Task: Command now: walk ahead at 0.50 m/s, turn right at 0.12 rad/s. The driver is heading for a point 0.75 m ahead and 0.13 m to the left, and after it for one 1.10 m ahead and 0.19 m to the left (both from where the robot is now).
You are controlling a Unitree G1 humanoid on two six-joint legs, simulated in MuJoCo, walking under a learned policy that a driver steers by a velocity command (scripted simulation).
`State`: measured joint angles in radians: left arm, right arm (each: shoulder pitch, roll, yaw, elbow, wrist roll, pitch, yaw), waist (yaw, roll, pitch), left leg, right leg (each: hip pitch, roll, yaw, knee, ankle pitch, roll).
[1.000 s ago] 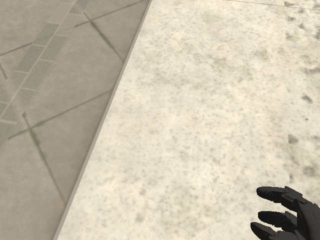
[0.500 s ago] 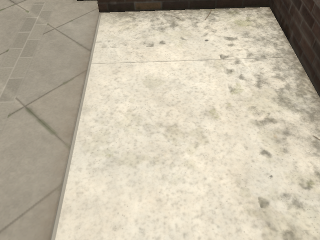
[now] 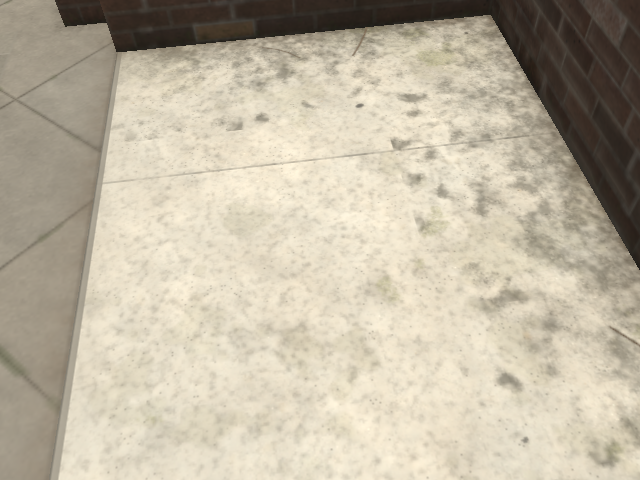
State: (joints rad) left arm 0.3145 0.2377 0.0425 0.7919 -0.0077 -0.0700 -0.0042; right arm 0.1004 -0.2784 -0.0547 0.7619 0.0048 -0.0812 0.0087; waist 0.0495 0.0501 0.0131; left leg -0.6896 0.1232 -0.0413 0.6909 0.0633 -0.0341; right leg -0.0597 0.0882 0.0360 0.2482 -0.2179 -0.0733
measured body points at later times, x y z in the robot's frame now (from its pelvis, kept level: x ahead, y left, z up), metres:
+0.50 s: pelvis +0.30 +0.06 +0.00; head +0.32 +0.07 +0.45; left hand +0.48 +0.32 -0.10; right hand +0.32 -0.21 -0.12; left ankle +0.26 +0.14 -0.75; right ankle +0.45 -0.12 -0.68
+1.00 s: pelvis +0.58 +0.01 +0.00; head +0.60 +0.01 +0.45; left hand +0.59 +0.29 -0.12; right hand +0.76 -0.24 -0.11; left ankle +0.65 +0.20 -0.67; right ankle +0.57 -0.09 -0.75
